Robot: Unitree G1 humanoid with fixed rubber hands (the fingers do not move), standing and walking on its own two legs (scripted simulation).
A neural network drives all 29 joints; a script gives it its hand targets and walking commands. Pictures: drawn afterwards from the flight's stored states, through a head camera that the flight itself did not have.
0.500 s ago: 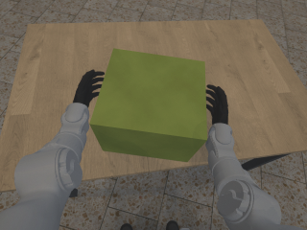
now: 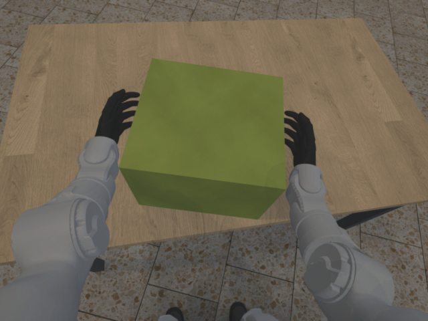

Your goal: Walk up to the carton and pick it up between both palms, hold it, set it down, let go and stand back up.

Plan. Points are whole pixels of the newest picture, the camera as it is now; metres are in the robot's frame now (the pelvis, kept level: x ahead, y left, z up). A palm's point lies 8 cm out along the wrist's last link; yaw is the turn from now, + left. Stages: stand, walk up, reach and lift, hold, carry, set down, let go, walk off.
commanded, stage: set down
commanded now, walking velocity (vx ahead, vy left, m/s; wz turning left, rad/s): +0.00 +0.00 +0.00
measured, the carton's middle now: (208, 143) +0.48 -0.02 -0.04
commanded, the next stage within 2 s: none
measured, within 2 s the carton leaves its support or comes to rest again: neither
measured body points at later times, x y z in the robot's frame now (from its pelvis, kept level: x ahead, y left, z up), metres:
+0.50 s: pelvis -0.01 +0.00 -0.04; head +0.15 +0.04 +0.38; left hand +0.51 +0.18 -0.03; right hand +0.42 -0.25 -0.01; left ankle +0.02 +0.11 -0.72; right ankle +0.00 -0.14 -0.72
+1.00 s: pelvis -0.01 +0.01 -0.03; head +0.12 +0.03 +0.41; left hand +0.52 +0.20 +0.05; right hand +0.43 -0.27 +0.05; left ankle +0.02 +0.11 -0.72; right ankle +0.00 -0.14 -0.72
